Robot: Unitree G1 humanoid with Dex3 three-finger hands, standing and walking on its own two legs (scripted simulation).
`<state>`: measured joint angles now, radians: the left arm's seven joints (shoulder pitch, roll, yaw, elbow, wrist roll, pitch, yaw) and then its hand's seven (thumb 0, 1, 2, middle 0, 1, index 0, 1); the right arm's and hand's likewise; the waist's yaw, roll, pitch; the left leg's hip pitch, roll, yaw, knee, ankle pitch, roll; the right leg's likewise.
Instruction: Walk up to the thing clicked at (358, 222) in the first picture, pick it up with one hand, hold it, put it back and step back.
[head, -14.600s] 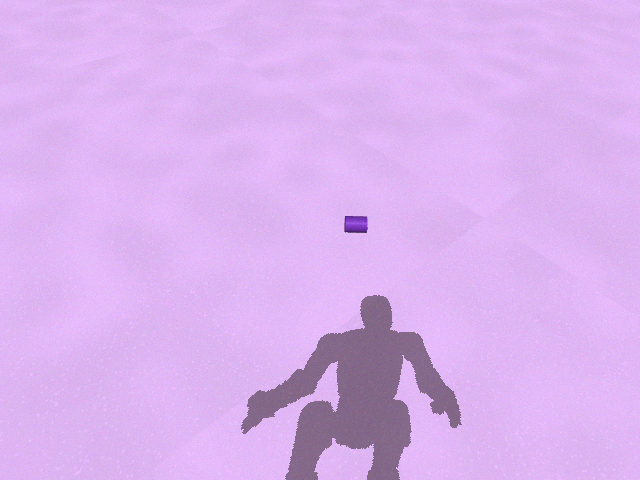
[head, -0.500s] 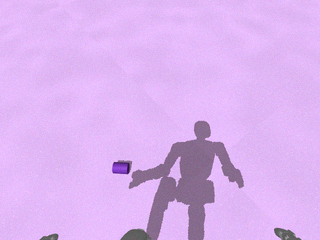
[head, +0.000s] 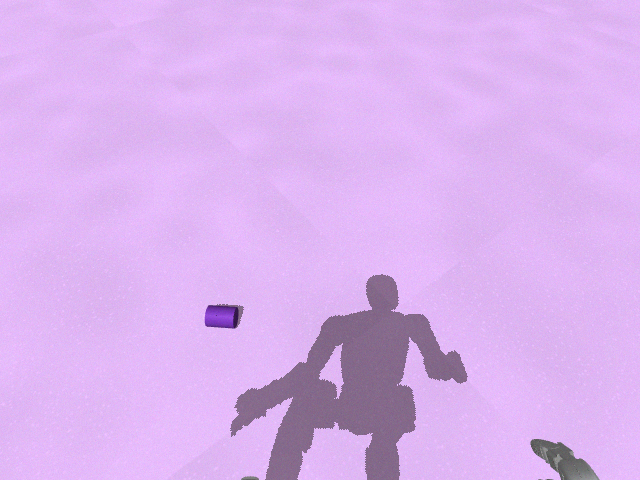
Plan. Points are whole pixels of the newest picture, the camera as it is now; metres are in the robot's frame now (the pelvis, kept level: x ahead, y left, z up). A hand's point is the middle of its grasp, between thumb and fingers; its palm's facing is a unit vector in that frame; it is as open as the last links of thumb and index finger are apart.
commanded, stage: walk up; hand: left
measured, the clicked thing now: (222, 316) +0.71 +0.33 -0.72
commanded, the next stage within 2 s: stand in 1.24 s
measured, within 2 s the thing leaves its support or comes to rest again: neither
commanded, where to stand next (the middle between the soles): +0.35 +0.07 m, yaw +3 degrees
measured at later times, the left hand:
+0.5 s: hand out of the picture +0.06 +0.30 -0.13, palm faces +0.10 -0.92 -0.37, open 7.4 cm
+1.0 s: hand out of the picture +0.09 +0.28 -0.13, palm faces +0.12 -0.93 -0.34, open 7.4 cm
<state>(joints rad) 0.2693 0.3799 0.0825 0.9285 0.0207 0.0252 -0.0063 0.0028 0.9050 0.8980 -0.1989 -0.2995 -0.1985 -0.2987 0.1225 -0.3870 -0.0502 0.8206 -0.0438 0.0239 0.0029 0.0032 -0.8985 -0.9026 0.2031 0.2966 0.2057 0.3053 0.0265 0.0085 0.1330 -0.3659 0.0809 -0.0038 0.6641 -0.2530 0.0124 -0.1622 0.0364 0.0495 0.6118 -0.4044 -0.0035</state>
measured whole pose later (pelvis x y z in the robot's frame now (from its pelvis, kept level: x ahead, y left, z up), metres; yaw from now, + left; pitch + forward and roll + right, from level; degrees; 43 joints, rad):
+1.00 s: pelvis +0.02 +0.02 +0.02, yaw +5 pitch -2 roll +0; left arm 0.10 0.35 0.04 1.04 -0.01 -0.02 0.00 0.00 0.90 0.90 -0.20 -0.30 -0.20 -0.30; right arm 0.15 -0.33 -0.01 1.05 -0.01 -0.01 0.01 0.00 -0.90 -0.90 0.20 0.30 0.20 0.30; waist 0.01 0.00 0.08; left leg -0.16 -0.01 -0.05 0.48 -0.28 0.00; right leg -0.20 -0.03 -0.01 0.47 -0.23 0.02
